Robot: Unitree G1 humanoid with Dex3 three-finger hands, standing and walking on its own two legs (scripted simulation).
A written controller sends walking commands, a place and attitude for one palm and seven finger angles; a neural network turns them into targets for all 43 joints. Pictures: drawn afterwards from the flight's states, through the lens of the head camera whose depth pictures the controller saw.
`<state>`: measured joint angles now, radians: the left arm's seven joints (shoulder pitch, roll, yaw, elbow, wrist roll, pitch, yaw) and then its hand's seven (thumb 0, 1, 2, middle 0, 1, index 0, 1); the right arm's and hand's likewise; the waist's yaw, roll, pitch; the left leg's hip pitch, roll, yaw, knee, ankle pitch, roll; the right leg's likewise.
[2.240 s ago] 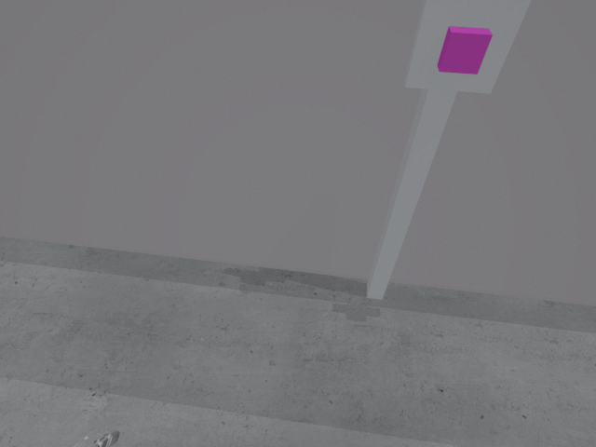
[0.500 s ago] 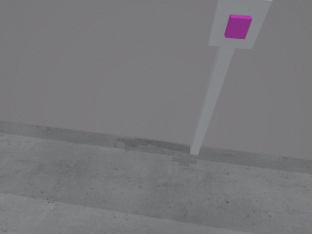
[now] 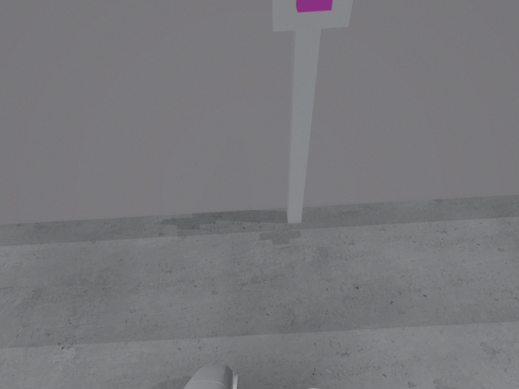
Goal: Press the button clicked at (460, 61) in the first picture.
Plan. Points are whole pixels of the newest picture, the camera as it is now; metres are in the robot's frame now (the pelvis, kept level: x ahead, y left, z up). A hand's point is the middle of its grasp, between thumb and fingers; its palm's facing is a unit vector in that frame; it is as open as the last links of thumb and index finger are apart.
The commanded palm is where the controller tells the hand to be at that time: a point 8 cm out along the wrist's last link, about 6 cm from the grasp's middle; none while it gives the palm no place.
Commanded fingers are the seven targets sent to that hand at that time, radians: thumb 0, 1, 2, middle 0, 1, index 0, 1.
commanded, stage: walk to a spot facing it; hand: left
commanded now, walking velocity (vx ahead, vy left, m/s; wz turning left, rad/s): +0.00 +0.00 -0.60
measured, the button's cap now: out of the picture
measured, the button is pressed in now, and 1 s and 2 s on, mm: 0 0 0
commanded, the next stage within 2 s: none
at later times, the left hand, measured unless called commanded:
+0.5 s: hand out of the picture +0.11 +0.26 -0.16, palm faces -0.21 -0.95 -0.24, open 7.3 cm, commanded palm none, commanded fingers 0.00 0.90 0.90 -0.20 -0.30 -0.20 -0.30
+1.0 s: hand (201, 354) +0.19 +0.14 -0.15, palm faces -0.57 -0.78 -0.25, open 7.3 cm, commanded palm none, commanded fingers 0.00 0.90 0.90 -0.20 -0.30 -0.20 -0.30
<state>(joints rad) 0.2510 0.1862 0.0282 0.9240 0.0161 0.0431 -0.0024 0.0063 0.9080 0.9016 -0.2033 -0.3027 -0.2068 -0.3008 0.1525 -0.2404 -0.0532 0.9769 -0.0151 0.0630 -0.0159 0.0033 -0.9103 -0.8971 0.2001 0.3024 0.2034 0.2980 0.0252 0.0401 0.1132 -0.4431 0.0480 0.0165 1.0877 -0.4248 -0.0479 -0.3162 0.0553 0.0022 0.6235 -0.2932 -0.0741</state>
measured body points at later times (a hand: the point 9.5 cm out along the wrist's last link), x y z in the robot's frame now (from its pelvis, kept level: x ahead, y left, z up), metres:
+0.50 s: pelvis -0.01 +0.06 +0.01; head +0.02 +0.09 +0.46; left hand +0.13 +0.31 -0.14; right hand +0.02 -0.21 -0.11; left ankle -0.01 +0.17 -0.73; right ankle -0.03 -0.06 -0.66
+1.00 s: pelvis -0.02 +0.04 +0.00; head +0.01 +0.01 +0.45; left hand +0.22 +0.18 -0.13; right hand -0.16 -0.20 -0.14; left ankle +0.04 +0.17 -0.67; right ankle -0.09 -0.06 -0.73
